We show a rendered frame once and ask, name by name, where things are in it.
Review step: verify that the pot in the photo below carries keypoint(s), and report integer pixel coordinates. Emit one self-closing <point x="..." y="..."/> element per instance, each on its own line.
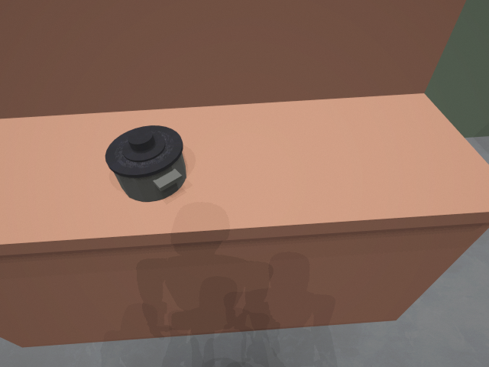
<point x="155" y="187"/>

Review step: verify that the table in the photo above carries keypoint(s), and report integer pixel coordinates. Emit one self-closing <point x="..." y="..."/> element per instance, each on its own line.
<point x="323" y="187"/>

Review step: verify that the lid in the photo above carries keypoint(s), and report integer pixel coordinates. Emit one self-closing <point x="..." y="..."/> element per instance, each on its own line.
<point x="124" y="161"/>

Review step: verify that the knob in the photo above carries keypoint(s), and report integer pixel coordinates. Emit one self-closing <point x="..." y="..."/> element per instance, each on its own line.
<point x="141" y="140"/>

